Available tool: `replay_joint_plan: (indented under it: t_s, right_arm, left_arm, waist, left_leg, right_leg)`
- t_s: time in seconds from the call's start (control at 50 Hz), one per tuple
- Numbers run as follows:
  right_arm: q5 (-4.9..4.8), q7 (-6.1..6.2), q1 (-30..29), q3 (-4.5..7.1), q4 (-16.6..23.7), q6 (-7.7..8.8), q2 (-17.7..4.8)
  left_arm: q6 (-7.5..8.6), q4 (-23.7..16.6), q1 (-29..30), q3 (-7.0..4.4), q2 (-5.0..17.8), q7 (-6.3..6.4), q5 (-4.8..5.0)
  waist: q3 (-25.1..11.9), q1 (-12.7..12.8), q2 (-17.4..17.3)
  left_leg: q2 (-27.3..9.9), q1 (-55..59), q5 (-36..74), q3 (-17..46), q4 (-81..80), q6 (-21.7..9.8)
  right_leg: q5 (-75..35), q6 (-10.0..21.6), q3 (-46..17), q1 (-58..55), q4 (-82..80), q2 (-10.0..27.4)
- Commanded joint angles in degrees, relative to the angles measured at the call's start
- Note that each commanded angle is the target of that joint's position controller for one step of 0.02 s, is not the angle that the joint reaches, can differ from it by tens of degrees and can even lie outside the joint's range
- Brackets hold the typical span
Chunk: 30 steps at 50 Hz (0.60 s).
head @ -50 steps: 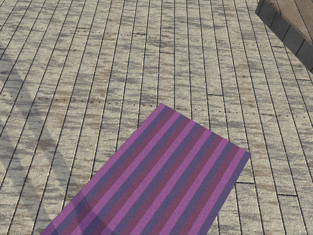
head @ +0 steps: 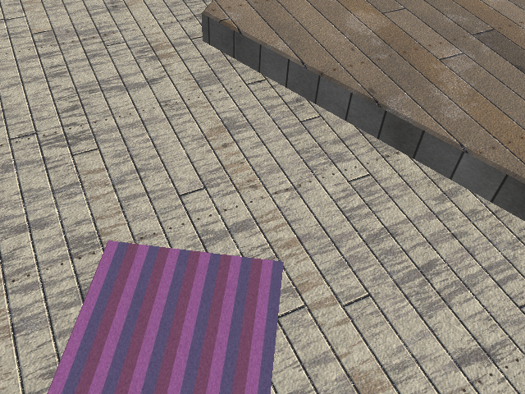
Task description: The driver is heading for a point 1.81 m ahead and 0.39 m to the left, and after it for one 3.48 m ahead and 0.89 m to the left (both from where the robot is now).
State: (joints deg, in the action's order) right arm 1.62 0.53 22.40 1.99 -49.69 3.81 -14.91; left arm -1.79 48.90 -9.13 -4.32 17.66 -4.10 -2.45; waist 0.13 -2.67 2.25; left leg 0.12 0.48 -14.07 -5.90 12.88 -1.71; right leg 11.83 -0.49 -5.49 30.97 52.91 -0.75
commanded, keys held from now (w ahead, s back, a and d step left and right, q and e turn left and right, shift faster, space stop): no key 0.06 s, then q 0.40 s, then w+q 0.44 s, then w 0.08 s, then w+e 0.02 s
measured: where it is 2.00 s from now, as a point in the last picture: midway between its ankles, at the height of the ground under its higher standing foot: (177, 304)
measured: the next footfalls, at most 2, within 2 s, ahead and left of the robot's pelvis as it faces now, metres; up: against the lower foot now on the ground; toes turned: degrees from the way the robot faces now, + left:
right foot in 0.16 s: +0.19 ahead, -0.13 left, +0.00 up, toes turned -2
left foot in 0.74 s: +0.16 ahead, +0.08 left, +0.00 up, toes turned +23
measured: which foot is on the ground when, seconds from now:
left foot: down 0.00-0.18, up 0.20-0.72, down 0.74-1.00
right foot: up 0.00-0.14, down 0.16-0.74, up 0.76-1.00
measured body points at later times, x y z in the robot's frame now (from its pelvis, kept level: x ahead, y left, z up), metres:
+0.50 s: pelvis +0.12 -0.05 +0.00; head +0.16 -0.06 +0.44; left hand +0.17 +0.21 -0.13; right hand +0.22 -0.30 -0.15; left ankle +0.13 +0.07 -0.68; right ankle +0.15 -0.12 -0.75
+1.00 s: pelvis +0.24 +0.04 +0.00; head +0.26 +0.07 +0.44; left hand +0.26 +0.33 -0.13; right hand +0.37 -0.21 -0.13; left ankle +0.12 +0.07 -0.75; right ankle +0.40 -0.05 -0.69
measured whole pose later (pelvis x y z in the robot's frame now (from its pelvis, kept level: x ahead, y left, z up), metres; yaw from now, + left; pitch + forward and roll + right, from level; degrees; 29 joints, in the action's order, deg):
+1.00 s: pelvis +0.24 +0.04 +0.00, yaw +27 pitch +1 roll +0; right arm 0.2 -0.7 22.9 3.1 -49.8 2.4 -14.4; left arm 1.1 44.8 -8.7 -3.1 16.5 -2.7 -2.6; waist 1.5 -1.5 2.5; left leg 4.3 0.1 -15.8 3.4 14.5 -4.0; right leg 10.2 -2.2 1.5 34.8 49.6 4.5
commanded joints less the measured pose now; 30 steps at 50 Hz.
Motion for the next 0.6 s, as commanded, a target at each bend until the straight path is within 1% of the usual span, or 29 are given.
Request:
replay_joint_plan:
  t_s: [0.02,0.06,0.08,0.1,0.12,0.14,0.16,0.18,0.2,0.22,0.24,0.26,0.28,0.3,0.32,0.34,0.36,0.4,0.46,0.48,0.5,0.52,0.54,0.56,0.6]
  right_arm:
    - [0.02,-0.32,2.13,1.63,0.46,1.06,-7.55]
    - [-0.11,-0.53,3.02,1.35,-1.02,0.91,-7.1]
    - [-0.39,-0.64,4.6,1.26,-2.15,0.62,-7.02]
    - [-0.67,-0.7,5.45,1.2,-3.13,0.32,-7.22]
    - [-0.93,-0.65,4.86,1.18,-3.57,0.16,-7.56]
    - [-1.46,-0.63,3.29,1.08,-3.63,0.01,-7.62]
    - [-2.03,-0.62,2.55,0.54,-2.72,0.28,-6.56]
    - [-2.1,-0.5,2.87,-0.81,0.27,0.29,-1.92]
    - [-3.46,0.55,9.02,0.05,-1.69,-1.04,-2.42]
    - [-2.42,1.21,7.6,1.07,-2.88,-2.27,-5.75]
    - [-1.86,0.98,4.74,0.9,-2.77,-2.52,-3.97]
    - [-1.43,0.83,3.98,0.99,-3.07,-2.79,-3.03]
    - [-0.64,0.46,3.26,1.41,-3.2,-3.4,-3.12]
    - [-0.18,0.03,4.48,1.53,-3.46,-4.08,-2.6]
    - [-0.21,-0.18,5.14,1.69,-3.41,-4.48,-1.81]
    - [-0.29,-0.3,4.99,1.89,-3.25,-4.81,-1.53]
    - [-0.21,-0.36,4.15,2.16,-2.91,-5.17,-1.46]
    - [-0.02,-0.59,1.04,2.63,-1.4,-5.89,-1.99]
    - [0.18,-1.41,-4.48,2.49,1.43,-7.0,-1.51]
    - [0.3,-1.82,-5.98,2.31,2.22,-7.22,-1.31]
    - [0.45,-2.35,-7.96,2.26,3.26,-7.39,-1.56]
    - [0.61,-2.94,-9.93,2.33,4.4,-7.51,-2.07]
    - [0.7,-3.47,-11.58,2.43,5.39,-7.54,-2.55]
    - [0.69,-3.89,-12.82,2.49,6.14,-7.47,-2.85]
    - [0.55,-4.42,-14.58,2.5,7.21,-7.08,-2.91]
  left_arm:
    - [1.74,-5.96,9.77,0.58,1.43,-0.13,-0.14]
    - [2.24,-6.58,11.09,1.59,-0.44,0.02,-0.21]
    - [2.5,-6.58,11.31,1.92,-0.92,0.36,-0.12]
    - [2.8,-6.3,10.19,2.05,-1.03,0.86,0.17]
    - [3.23,-5.04,6.43,1.91,-0.54,1.45,0.34]
    - [4.04,-2.28,-1.22,1.57,0.42,2.16,0.0]
    - [4.87,-0.1,-8.49,0.79,3.47,2.99,-0.97]
    - [5.35,0.37,-15.38,0.05,8.55,3.97,-1.76]
    - [4.51,1.1,-15.41,-1.55,13.74,4.62,1.31]
    - [4.1,-0.26,-10.8,-0.73,9.31,4.51,2.68]
    - [4.24,-1.58,-4.73,0.79,4.38,4.63,2.62]
    - [4.24,-2.28,-1.35,1.72,1.44,4.84,2.11]
    - [4.4,-2.28,-0.69,2.08,0.45,5.34,2.13]
    - [4.46,-2.29,-0.63,2.1,0.59,5.58,1.91]
    - [4.83,-2.23,-1.43,1.94,1.25,5.65,1.59]
    - [5.07,-2.2,-1.75,1.8,1.36,5.73,1.61]
    - [5.18,-2.26,-1.7,1.73,1.32,5.89,1.69]
    - [4.89,-2.27,-1.98,1.7,1.16,6.38,1.39]
    - [4.08,-2.01,-3.0,1.45,1.49,6.81,1.09]
    - [3.99,-1.97,-3.82,1.19,1.99,6.64,0.95]
    - [3.96,-1.98,-4.55,0.86,2.77,6.36,0.83]
    - [3.95,-2.09,-4.91,0.51,3.67,6.08,0.75]
    - [3.97,-2.22,-5.19,0.16,4.51,5.82,0.7]
    - [4.04,-2.3,-5.52,-0.17,5.2,5.59,0.65]
    - [4.27,-2.32,-6.21,-0.79,6.35,5.19,0.57]
  waist:
    - [7.8,-1.39,-8.24]
    - [7.1,-1.08,-9.66]
    - [6.17,-1.33,-10.68]
    - [5.15,-0.71,-11.51]
    - [3.42,1.42,-11.32]
    - [-0.29,5.42,-9.0]
    - [-5.97,8.28,-6.63]
    - [-14.34,9.15,4.65]
    - [-20.01,7.41,12.42]
    - [-14.85,5.77,4.07]
    - [-7.32,4.06,3.39]
    - [-3.3,2.24,1.89]
    - [-1.44,1.42,2.85]
    - [-1.58,0.59,2.93]
    - [-2.12,0.28,4.11]
    - [-2.5,-0.12,3.54]
    - [-2.48,-0.27,3.31]
    - [-2.04,0.1,4.13]
    - [-1.02,1.26,4.81]
    - [-1.34,2.01,4.83]
    - [-1.08,2.85,4.98]
    - [-0.46,3.4,5.02]
    - [0.17,3.78,4.64]
    - [0.74,4.07,3.85]
    - [1.55,4.52,2.27]
  left_leg:
    - [-14.51,1.45,4.83,9.32,-5.91,-8.46]
    - [-13.4,-1.35,22.78,5.14,-1.22,-7.89]
    - [-13.03,-2.41,30.47,5.23,1.28,-7.74]
    - [-13.3,-2.92,37.57,6.12,3.65,-7.5]
    - [-12.86,-2.85,44.48,6.53,7.6,-6.71]
    - [-10.6,-4.17,46.16,5.21,15.22,-4.89]
    - [-8.62,-10.65,35.57,4.55,23.0,-2.94]
    - [-4.27,-21.11,-2.41,2.07,38.72,-1.06]
    - [3.55,-24.27,-20.86,6.47,50.87,-0.89]
    - [0.11,-25.56,-19.68,10.86,55.35,-1.33]
    - [-1.29,-27.47,-16.83,9.51,55.23,-1.27]
    - [-2.67,-27.01,-13.42,9.08,53.15,-0.79]
    - [-3.29,-25.84,-10.74,8.53,51.52,-0.22]
    - [-2.68,-23.18,-9.0,7.53,52.56,0.28]
    - [-1.97,-22.49,-8.42,7.07,53.69,0.82]
    - [-1.66,-23.42,-7.69,6.83,54.24,1.29]
    - [-1.49,-24.47,-6.79,6.55,54.02,1.72]
    - [-1.81,-27.16,-5.1,6.1,51.43,2.25]
    - [-2.75,-28.88,-3.69,5.24,44.53,2.65]
    - [-3.22,-28.55,-3.26,4.9,42.1,2.36]
    - [-3.63,-28.62,-3.4,4.57,40.03,1.94]
    - [-3.82,-28.99,-3.99,4.25,38.18,1.56]
    - [-3.88,-29.29,-4.8,3.95,36.45,1.17]
    - [-3.85,-29.3,-5.71,3.6,34.71,0.73]
    - [-3.62,-28.17,-7.89,2.58,31.38,-0.39]
  right_leg:
    - [-0.8,0.25,3.08,9.25,-8.61,0.63]
    - [1.27,1.2,8.48,1.85,-15.0,0.42]
    - [1.65,1.94,10.61,-2.29,-17.14,-0.19]
    - [0.42,2.95,11.22,-6.3,-18.93,-1.02]
    - [-1.95,4.15,10.94,-11.24,-22.18,-2.08]
    - [-8.91,5.3,10.45,-20.5,-28.8,-2.87]
    - [-15.45,6.11,6.04,-33.28,-29.69,2.48]
    - [-36.84,8.21,-11.2,-46.61,-26.93,21.59]
    - [-50.99,15.86,-20.28,-45.77,-28.79,28.09]
    - [-45.74,14.97,-12.55,-40.24,-29.23,24.72]
    - [-42.85,13.28,-6.84,-33.13,-31.2,21.58]
    - [-40.42,11.14,-2.71,-28.19,-33.39,18.73]
    - [-39.89,10.23,0.36,-24.93,-34.89,16.95]
    - [-40.37,10.2,2.88,-21.72,-35.82,16.27]
    - [-44.2,11.56,3.85,-20.99,-35.46,17.13]
    - [-44.65,12.05,5.19,-21.28,-35.59,17.13]
    - [-42.43,12.21,6.56,-21.12,-35.96,16.89]
    - [-35.81,12.38,8.0,-21.52,-36.59,16.72]
    - [-24.12,12.81,8.75,-21.8,-37.61,17.24]
    - [-14.65,12.89,8.31,-21.73,-39.03,17.68]
    - [-3.66,13.1,6.97,-21.67,-41.0,18.48]
    - [4.88,13.24,5.4,-21.75,-42.83,19.46]
    - [10.48,13.23,4.23,-22.1,-44.11,20.37]
    - [13.73,13.08,3.72,-22.6,-44.78,21.03]
    - [16.94,12.51,4.01,-23.35,-45.17,21.76]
